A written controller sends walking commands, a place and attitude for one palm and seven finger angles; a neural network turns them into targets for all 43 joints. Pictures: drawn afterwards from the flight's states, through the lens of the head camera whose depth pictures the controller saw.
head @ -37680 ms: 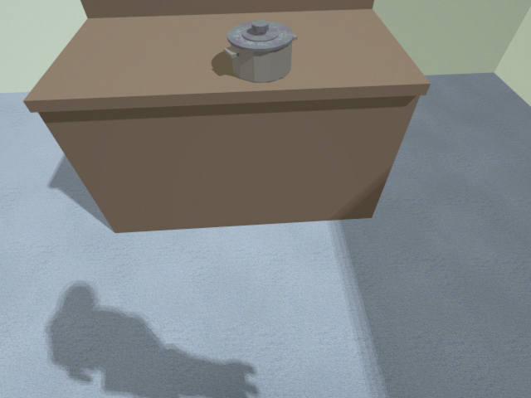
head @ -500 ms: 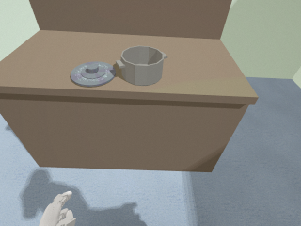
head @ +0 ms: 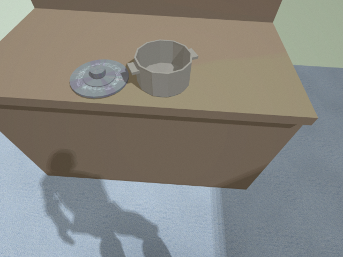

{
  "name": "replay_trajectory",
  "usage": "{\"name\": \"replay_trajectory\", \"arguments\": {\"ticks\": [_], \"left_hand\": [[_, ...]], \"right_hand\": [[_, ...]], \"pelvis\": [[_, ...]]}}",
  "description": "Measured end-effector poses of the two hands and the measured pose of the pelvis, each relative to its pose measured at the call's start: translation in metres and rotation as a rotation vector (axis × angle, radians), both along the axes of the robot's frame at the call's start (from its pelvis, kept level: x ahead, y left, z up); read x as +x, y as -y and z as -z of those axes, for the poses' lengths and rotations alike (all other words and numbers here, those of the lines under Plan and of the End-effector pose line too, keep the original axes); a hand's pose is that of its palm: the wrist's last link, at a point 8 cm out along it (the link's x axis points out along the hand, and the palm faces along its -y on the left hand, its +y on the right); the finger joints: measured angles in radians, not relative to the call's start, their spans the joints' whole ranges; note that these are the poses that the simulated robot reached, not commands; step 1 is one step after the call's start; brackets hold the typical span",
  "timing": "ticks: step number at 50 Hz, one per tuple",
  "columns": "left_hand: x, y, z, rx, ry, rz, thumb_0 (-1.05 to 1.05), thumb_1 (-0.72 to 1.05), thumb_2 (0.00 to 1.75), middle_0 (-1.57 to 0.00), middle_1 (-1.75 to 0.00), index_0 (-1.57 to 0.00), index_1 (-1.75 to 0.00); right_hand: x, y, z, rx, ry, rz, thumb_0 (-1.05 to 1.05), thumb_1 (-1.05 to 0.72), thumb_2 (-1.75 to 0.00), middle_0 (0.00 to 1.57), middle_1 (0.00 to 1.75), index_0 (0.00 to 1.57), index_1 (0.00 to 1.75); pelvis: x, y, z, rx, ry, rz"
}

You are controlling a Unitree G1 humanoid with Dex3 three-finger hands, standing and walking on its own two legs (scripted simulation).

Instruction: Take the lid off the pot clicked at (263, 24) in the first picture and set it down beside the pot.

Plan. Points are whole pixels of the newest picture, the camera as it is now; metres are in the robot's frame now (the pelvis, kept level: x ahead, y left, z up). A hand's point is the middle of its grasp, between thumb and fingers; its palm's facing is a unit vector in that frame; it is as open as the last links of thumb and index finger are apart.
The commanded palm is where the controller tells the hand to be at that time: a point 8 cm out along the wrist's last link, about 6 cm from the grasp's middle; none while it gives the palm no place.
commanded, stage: stop stepping back and stand still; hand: left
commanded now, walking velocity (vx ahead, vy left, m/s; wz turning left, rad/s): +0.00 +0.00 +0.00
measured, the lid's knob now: (98, 71) +0.68 +0.29 +0.00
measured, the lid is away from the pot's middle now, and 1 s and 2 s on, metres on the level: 0.23 0.23 0.23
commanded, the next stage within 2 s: let the arm hang, fingers relaxed in 0.36 s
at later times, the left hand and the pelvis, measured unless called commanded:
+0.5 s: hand out of the picture +0.08 +0.17 -0.17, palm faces +0.01 -0.98 -0.20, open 7.3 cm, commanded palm none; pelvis +0.01 +0.00 +0.00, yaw -1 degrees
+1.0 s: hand out of the picture +0.02 +0.17 -0.17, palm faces +0.01 -0.98 -0.20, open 7.3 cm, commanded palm none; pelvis +0.00 +0.00 +0.00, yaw -2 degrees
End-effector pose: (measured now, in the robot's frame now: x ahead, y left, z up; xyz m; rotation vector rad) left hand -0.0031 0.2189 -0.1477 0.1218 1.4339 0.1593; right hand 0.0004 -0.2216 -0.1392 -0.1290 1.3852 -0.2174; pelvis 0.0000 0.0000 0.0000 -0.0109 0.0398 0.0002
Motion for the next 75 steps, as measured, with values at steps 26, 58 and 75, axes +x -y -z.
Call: {"name": "replay_trajectory", "arguments": {"ticks": [26,58,75], "left_hand": [[0.074,-0.003,-0.005,0.025,0.152,0.053,0.00,0.91,0.89,-0.20,-0.29,-0.20,-0.30],[0.010,-0.003,-0.004,0.014,0.019,0.036,0.01,0.93,0.89,-0.20,-0.29,-0.20,-0.30],[0.005,-0.008,-0.006,0.017,0.029,0.046,0.01,0.93,0.89,-0.20,-0.29,-0.20,-0.30]], "right_hand": [[-0.003,-0.002,0.004,0.026,-0.016,0.056,0.00,-0.91,-0.90,0.20,0.30,0.19,0.30],[-0.025,-0.010,0.000,0.029,-0.033,0.065,0.01,-0.92,-0.90,0.20,0.30,0.19,0.30],[-0.041,-0.021,0.000,0.049,-0.050,0.074,0.01,-0.91,-0.90,0.20,0.30,0.19,0.30]], "pelvis": [[0.014,0.003,0.000,0.004,0.041,0.021],[-0.003,-0.001,-0.005,0.003,0.048,0.036],[-0.011,-0.006,-0.006,0.003,0.053,0.038]]}}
